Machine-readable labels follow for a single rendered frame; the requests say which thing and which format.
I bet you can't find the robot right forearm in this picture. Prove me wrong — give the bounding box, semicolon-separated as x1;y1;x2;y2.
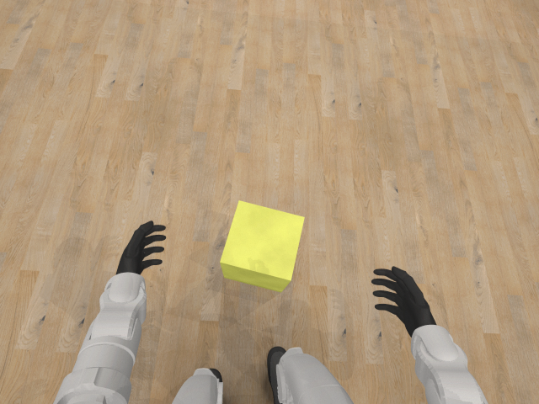
411;325;488;404

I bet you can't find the robot left forearm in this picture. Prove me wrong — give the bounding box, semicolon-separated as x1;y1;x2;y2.
53;273;147;404

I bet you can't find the robot right hand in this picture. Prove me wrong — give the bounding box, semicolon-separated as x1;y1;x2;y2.
371;266;436;337

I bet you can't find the carton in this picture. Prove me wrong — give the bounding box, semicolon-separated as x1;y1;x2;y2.
220;200;305;293

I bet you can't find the left robot foot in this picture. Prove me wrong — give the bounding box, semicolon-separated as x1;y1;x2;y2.
210;369;222;382

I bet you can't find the robot left hand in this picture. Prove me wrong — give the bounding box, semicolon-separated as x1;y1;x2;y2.
116;221;166;274

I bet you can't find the right robot shin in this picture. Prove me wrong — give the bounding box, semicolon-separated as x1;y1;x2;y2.
277;348;303;404

